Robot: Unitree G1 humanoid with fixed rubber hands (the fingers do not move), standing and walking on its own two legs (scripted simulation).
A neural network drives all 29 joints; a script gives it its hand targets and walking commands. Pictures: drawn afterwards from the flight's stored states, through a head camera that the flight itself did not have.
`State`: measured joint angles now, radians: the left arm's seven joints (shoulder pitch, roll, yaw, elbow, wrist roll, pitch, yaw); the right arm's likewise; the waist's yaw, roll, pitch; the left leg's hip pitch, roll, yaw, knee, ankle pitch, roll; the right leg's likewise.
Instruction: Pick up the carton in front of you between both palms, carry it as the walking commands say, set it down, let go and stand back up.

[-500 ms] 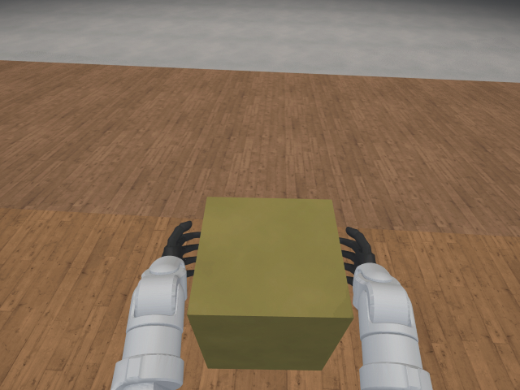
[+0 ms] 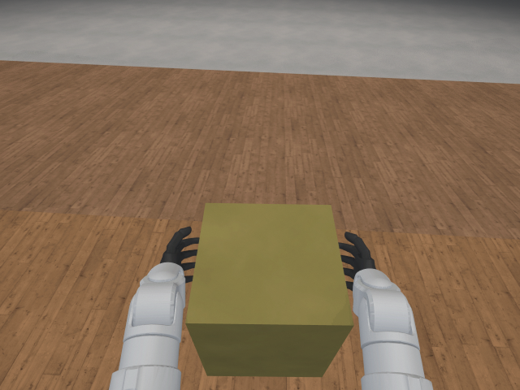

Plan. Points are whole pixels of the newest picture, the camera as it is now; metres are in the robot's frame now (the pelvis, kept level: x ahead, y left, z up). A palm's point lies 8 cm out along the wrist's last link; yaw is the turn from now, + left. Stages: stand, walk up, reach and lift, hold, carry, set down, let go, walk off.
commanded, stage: hold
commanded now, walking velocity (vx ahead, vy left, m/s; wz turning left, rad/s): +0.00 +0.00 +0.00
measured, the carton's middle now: (266, 294) +0.29 +0.00 -0.03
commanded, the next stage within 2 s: carry in 0.48 s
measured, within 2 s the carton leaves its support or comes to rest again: neither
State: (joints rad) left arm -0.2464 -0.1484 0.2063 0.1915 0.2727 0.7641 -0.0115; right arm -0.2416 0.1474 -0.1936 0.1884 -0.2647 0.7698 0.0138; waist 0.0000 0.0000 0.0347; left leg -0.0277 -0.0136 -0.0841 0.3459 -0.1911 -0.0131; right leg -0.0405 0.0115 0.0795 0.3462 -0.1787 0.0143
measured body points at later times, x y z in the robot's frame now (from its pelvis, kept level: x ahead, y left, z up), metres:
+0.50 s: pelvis -0.01 +0.00 +0.00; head -0.04 +0.00 +0.45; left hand +0.30 +0.15 +0.04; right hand +0.29 -0.15 +0.04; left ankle +0.01 +0.13 -0.75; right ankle +0.02 -0.13 -0.75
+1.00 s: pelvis +0.14 +0.00 -0.01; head +0.12 +0.00 +0.44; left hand +0.42 +0.15 +0.07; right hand +0.42 -0.15 +0.07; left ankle +0.02 +0.11 -0.72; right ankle +0.15 -0.09 -0.75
